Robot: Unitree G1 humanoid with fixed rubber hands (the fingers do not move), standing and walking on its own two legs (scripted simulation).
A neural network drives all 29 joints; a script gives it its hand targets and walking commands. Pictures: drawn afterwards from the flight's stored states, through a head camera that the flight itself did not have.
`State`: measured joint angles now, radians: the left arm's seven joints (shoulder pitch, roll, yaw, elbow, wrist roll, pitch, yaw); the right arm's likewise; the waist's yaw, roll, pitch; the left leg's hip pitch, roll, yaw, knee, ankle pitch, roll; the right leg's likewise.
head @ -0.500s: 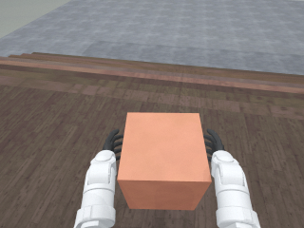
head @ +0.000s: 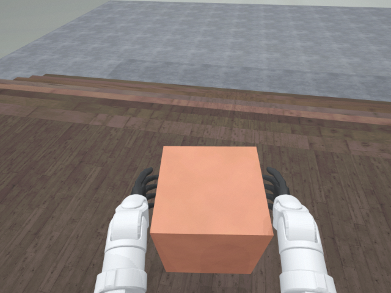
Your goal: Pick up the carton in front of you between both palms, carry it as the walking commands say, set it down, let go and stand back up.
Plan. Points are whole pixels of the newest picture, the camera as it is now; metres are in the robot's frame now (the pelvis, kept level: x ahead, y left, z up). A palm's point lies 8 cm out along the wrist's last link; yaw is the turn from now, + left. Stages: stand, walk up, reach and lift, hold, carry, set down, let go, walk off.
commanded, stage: hold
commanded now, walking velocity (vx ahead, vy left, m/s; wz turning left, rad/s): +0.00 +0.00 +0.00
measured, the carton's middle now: (208, 212) +0.31 +0.00 -0.03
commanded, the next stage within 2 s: carry in 1.28 s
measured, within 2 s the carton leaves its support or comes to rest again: neither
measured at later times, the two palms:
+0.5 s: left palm (137, 202) +0.28 +0.15 +0.06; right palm (283, 202) +0.28 -0.15 +0.06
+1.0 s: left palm (138, 201) +0.28 +0.15 +0.05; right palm (282, 202) +0.28 -0.15 +0.05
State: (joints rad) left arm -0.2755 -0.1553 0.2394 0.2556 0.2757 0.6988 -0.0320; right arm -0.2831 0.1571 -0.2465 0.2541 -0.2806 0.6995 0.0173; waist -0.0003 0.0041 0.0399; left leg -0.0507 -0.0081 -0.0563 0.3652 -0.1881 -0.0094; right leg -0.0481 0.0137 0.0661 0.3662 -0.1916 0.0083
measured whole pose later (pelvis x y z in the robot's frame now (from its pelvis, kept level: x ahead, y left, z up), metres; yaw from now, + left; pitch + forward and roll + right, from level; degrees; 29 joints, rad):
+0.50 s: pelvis -0.01 +0.00 +0.00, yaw +0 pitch -9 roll +0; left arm -0.28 -0.16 0.23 0.22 0.28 0.76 -0.04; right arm -0.30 0.16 -0.25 0.22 -0.28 0.76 0.02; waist -0.01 0.00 0.05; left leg -0.03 -0.01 -0.06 0.36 -0.18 -0.01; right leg -0.02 0.01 0.06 0.36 -0.18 0.01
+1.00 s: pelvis +0.00 +0.00 +0.00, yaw +0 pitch -9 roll +0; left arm -0.25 -0.15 0.20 0.19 0.27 0.77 -0.03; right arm -0.26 0.15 -0.22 0.19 -0.27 0.76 0.02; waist -0.01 0.00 0.04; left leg -0.02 -0.01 -0.06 0.35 -0.18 -0.01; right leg -0.01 0.01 0.07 0.35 -0.18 0.01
